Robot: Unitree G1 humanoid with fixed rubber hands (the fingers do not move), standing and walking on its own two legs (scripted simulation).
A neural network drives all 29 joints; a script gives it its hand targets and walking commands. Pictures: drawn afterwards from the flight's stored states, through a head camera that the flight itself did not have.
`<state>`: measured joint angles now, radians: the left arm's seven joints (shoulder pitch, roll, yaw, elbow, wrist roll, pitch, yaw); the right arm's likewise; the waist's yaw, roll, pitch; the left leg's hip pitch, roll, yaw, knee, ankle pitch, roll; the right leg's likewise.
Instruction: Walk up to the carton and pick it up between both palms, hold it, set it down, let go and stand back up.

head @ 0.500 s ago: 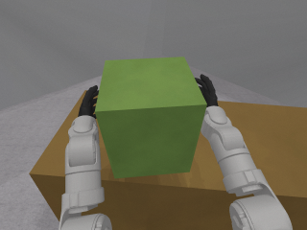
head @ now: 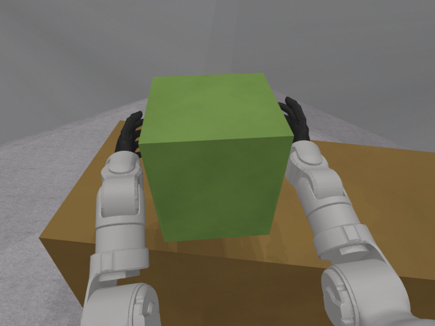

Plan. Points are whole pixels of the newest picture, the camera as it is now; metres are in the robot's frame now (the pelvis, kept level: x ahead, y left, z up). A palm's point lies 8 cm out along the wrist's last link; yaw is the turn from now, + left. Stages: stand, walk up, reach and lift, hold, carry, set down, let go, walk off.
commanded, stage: hold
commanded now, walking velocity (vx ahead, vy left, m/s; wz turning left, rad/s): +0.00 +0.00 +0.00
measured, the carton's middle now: (213, 158) +0.39 +0.02 +0.15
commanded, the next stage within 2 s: none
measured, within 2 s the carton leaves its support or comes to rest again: neither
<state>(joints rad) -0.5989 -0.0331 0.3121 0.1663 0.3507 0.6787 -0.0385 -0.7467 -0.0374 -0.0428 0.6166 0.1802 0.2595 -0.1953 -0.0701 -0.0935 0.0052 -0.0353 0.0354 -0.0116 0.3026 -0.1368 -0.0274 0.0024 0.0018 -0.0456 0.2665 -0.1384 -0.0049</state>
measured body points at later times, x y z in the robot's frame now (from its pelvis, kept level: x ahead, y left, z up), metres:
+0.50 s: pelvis +0.01 +0.01 +0.00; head -0.05 +0.04 +0.44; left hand +0.36 +0.17 +0.18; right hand +0.37 -0.13 +0.21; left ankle +0.03 +0.13 -0.75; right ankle +0.02 -0.11 -0.75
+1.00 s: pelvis -0.01 +0.00 +0.00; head -0.05 +0.04 +0.45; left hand +0.37 +0.17 +0.18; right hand +0.39 -0.13 +0.21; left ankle +0.03 +0.13 -0.75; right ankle +0.01 -0.11 -0.75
